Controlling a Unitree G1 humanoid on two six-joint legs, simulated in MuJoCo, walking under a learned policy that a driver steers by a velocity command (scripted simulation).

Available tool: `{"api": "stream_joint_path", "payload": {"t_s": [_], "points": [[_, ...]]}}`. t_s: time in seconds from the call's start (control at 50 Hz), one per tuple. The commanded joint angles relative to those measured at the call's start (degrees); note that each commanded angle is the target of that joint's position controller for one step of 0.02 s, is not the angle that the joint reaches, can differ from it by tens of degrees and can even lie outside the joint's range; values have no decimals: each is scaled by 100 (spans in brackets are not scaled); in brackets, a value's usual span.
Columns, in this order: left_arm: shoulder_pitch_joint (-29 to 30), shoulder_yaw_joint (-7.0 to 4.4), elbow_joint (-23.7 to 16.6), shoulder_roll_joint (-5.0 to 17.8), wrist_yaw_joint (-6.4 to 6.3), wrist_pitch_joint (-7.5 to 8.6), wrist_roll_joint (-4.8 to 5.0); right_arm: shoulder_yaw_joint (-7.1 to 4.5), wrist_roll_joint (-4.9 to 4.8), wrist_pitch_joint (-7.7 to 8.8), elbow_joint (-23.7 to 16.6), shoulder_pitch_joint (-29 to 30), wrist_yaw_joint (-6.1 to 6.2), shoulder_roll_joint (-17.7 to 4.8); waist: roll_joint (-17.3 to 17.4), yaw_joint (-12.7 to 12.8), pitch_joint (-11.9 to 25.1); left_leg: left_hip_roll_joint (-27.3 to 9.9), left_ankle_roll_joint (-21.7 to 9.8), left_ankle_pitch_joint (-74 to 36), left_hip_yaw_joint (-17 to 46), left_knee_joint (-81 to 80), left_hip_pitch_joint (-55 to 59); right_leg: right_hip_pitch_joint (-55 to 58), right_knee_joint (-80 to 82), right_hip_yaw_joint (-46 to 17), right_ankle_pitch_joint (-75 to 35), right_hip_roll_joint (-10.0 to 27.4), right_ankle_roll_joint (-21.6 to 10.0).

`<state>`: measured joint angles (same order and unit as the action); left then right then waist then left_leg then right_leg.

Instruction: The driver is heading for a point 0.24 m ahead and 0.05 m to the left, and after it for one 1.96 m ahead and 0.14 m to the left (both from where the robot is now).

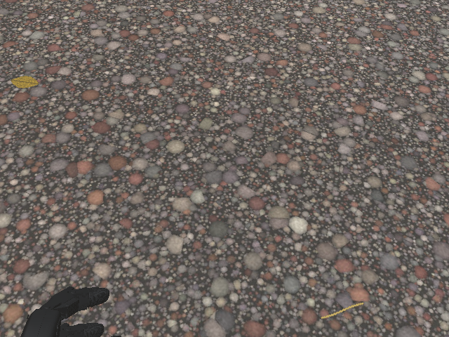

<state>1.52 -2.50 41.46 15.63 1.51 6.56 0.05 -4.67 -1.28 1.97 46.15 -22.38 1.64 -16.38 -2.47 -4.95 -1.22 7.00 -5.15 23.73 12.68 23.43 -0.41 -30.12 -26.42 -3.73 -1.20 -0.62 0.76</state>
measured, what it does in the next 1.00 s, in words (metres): walks ahead, turning left: right foot, then left foot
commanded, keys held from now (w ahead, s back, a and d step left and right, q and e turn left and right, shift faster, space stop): w+q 0.34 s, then q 0.14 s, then no key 0.50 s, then w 0.02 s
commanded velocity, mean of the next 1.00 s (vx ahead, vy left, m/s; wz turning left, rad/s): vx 0.28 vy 0.00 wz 0.41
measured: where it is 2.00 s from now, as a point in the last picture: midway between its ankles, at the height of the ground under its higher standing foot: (148, 283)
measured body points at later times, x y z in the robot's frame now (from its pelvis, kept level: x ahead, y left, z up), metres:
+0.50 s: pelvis +0.25 +0.03 +0.00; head +0.29 +0.05 +0.45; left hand +0.20 +0.32 -0.13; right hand +0.54 -0.14 -0.07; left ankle +0.37 +0.18 -0.71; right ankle +0.16 -0.13 -0.73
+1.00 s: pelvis +0.37 +0.07 +0.00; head +0.38 +0.07 +0.45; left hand +0.36 +0.36 -0.11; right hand +0.60 -0.10 -0.11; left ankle +0.36 +0.18 -0.73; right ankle +0.44 -0.05 -0.73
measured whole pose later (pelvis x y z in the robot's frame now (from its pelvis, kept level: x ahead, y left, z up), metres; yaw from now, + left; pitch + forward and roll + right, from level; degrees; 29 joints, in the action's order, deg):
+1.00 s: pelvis +0.37 +0.07 +0.00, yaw +23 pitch +0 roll +1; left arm -10.9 -1.7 48.8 14.8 -1.0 -0.4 -1.1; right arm -1.5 1.5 0.3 44.4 -8.8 -0.1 -13.4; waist 0.2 0.1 -0.3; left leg 3.7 -2.1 11.9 0.3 29.2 -17.7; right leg -16.8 -31.7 -1.0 15.5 3.4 2.4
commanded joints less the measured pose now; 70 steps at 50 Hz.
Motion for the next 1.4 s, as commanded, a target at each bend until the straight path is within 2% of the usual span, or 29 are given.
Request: {"api": "stream_joint_path", "payload": {"t_s": [0.02, 0.04, 0.06, 0.08, 0.1, 0.14, 0.22, 0.38, 0.44, 0.5, 0.52, 0.54, 0.56, 0.58, 0.6, 0.66, 0.76, 0.9, 0.94, 0.96, 0.98, 1.06, 1.14, 1.18, 1.2, 1.24, 1.26, 1.32, 1.4], "points": [[-854, -367, -162, 1016, -54, 166, -51, -142, 28, 16, -396, 306, 6, -695, 883, 849, 693, -1147, -314, -3793, 886, 993, -505, 1954, 148, -8, 187, 146, -429], [-1809, -442, -74, 1297, -103, 148, -117, -41, 129, 22, -543, 343, -22, -479, 376, 1223, 1576, -747, -99, -2847, 464, 2516, -1324, 3607, -64, -853, 441, 1009, -756], [-2263, -524, 135, 1596, -74, 65, -107, 87, -57, 65, -602, -677, -51, -20, -1630, 769, 2367, 95, 318, 900, -76, 4416, -3497, 5590, 370, -3595, 1545, 2389, -1767], [-2101, -402, 31, 1040, -52, 40, 49, 6, -119, 68, -460, -610, -33, -648, -1079, 870, 1979, -422, 349, 997, 24, 5102, -4180, 5305, 787, -4175, 3013, 2453, -1601], [-1778, -319, -50, 718, -83, 7, 57, -97, -93, 45, -560, 112, -36, -994, -471, 1020, 1079, -641, 377, 443, -137, 5182, -4345, 4424, 966, -3225, 3072, 2178, -1315], [-1235, -250, -31, 578, -92, -61, -44, -126, 38, 18, -724, 646, -34, -885, -6, 768, 151, -1038, 414, -225, -427, 4766, -4020, 2885, 1256, -1967, 1829, 1769, -1133], [-1173, -262, 145, 592, -88, 32, -24, -66, -36, -97, -826, 585, -100, -418, -308, 533, 1, -1403, 426, -575, -626, 4117, -3655, 2147, 1783, -740, 942, 1530, -1168], [-1329, -364, 336, 988, -164, -96, 4, 44, 30, 6, -1218, 1685, -311, -253, -38, 822, -199, -1287, 490, -2560, -1167, 1851, -3550, 2479, 1725, 976, -882, 1319, -982], [-1531, -405, 419, 1166, -212, -236, 103, 8, 40, -12, -1422, 1936, -425, -316, -190, 856, -107, -1075, 400, -2413, -1442, 1326, -3229, 2876, 1237, 1225, -1809, 1434, -816], [-1396, -465, 372, 1334, -270, -340, 270, -196, 105, -59, -1332, 1166, -470, -695, -315, 319, 366, -610, 60, -1869, -1660, 854, -2129, 3048, -142, 1344, -3156, 1443, -586], [-1410, -408, 375, 1193, -272, -351, 260, -342, 117, -61, -1121, 428, -409, -948, -86, -82, 742, -430, -141, -2497, -1629, 409, -1035, 2671, -1178, 1461, -2797, 1213, -381], [-1688, -283, 293, 890, -237, -327, -3, -453, 134, -101, -1059, -56, -257, -1422, 855, -183, 1230, -1341, -506, -4740, -476, 505, 481, 1359, -2908, 1522, -343, 860, -33], [-2440, -49, 139, 316, -127, -254, -208, -384, 267, -82, -1333, 426, -189, -1849, 1962, 590, 2170, -3032, -1838, -6824, 2022, 813, 2004, -472, -4967, 885, 4472, 7, 301], [-2147, -148, 303, 948, -79, -239, 6, -282, 235, -82, -1484, 347, -248, -1377, 1010, 32, 2995, -3066, -1950, -5792, 2131, 382, 1759, -427, -5395, -74, 4199, 144, 254], [-1572, -197, 171, 1063, -84, -281, 195, -186, 197, -53, -1411, 644, -286, -1095, 788, 47, 2147, -2703, -1638, -5264, 1287, 238, 1172, -794, -5245, 9, 3718, 379, 180], [-1491, -200, 260, 957, -254, -525, 45, -52, 155, -61, -1287, 1351, -259, -759, 639, 571, 925, -2024, -1049, -4099, 265, -320, -1099, -40, -4199, 100, 2846, 707, 245], [-1646, -123, 375, 613, -377, -674, -42, -27, 247, 16, -1076, 1654, -178, -684, 783, 746, 990, -1782, -1005, -3908, -318, -536, -1709, 737, -2817, 152, 2142, 608, 372], [-1287, -84, 399, 515, -300, -684, -56, 120, 217, -125, -675, 1654, -162, -433, 820, 663, 595, -1600, -605, -1030, -130, -490, -1931, 1790, -472, 348, 1297, 397, 150], [-1334, -99, 374, 790, -276, -632, -193, 217, 271, -96, -490, 1258, -172, -181, 296, 558, 483, -1128, -29, -519, -347, -36, -2123, 2308, 300, -264, 73, 930, -111], [-1063, -163, 344, 1142, -289, -630, -151, 175, 283, -71, -414, 838, -187, -212, -467, 122, 354, -670, 196, -311, -785, 94, -2095, 1965, 214, -442, 277, 1214, -380], [-971, -122, 404, 815, -246, -613, -116, 191, 315, -90, -405, 1066, -160, -214, -673, 244, 356, -632, 339, -710, -943, 160, -1414, 1266, 432, -431, 1528, 1071, -441], [-1245, -118, 512, 793, -228, -500, -35, 71, 167, -202, -388, 1314, -78, -455, -574, 497, -80, -468, 104, 581, -1126, 694, -1798, 1002, 723, -431, 3812, 824, -449], [-1655, -193, 615, 983, -292, -400, 107, 79, 61, 123, -330, 1301, -192, -151, -865, 545, -310, -520, -2, -98, -1419, 1253, -2328, 1516, 1169, -1651, 4012, 1690, -1052], [-1344, -178, 507, 892, -272, -385, 139, 43, 27, 221, -152, 983, -231, -162, -700, 308, -269, -602, -146, -271, -1342, 703, -1576, 1175, 965, -1313, 3327, 1505, -936], [-1090, -135, 391, 731, -250, -368, 143, -10, 30, 242, 7, 685, -231, -289, -374, 169, -240, -749, -240, -230, -1023, 315, -1080, 865, 514, -789, 2744, 1149, -705], [-762, -43, 80, 402, -243, -193, 80, -237, -7, 252, 276, -222, -235, -1020, 1507, -62, -36, -2084, -948, -290, 1452, -815, 471, -683, -1996, 661, 2065, 19, -56], [-603, -95, 12, 603, -256, -101, 96, -206, 63, 300, 299, -528, -258, -950, 1569, -250, -32, -2628, -1354, -1183, 2329, -980, 1029, -1661, -3145, 274, 3211, 16, -49], [-670, -103, 62, 515, -107, -7, 193, -49, 89, 365, 270, -317, -225, -551, 665, 65, 11, -2500, -1074, -2209, 1286, -813, 1398, -2530, -3995, 17, 2537, 583, -343], [-303, -8, -61, 140, 87, -68, 75, 76, 97, 151, 258, 53, -101, -396, 721, 242, -181, -1805, -606, -4171, -305, -1039, 265, -1340, -2327, 524, 1456, 504, -98]]}}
